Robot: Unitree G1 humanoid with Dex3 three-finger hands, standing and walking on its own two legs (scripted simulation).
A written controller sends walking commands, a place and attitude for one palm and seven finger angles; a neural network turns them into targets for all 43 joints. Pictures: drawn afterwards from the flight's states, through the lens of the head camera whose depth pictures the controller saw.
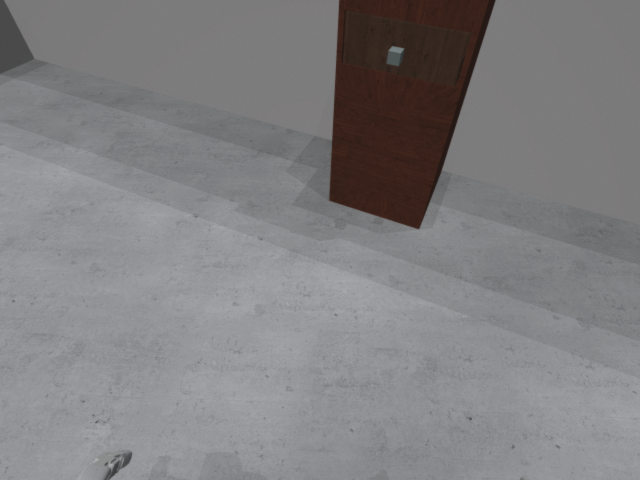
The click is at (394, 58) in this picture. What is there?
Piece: drawer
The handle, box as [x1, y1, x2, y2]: [387, 46, 404, 65]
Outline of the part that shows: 392,46 388,51 387,63 398,65 401,62 404,48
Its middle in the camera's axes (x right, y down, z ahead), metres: +0.24 -0.58 +1.21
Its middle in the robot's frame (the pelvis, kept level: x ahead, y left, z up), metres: +1.31 -0.18 -0.03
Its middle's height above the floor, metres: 0.74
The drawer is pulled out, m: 0.00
